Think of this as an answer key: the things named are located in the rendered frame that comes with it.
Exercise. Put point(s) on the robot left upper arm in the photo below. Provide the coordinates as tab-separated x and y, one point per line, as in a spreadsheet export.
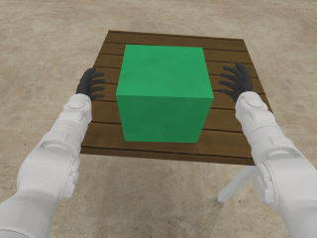
49	177

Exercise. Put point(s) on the right robot hand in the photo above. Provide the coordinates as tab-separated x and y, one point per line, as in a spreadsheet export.
242	81

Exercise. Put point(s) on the robot right upper arm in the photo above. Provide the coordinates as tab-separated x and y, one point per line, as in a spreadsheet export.
290	186

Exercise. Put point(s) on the robot left forearm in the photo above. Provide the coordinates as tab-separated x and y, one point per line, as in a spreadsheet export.
67	132

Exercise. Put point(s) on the left robot hand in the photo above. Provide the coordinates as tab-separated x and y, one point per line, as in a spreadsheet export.
85	83

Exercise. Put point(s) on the table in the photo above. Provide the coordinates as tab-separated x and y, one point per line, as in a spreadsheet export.
221	141

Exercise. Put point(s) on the robot right forearm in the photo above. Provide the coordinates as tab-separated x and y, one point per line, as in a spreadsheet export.
262	132

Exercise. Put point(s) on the carton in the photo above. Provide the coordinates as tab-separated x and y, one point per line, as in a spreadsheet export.
164	93

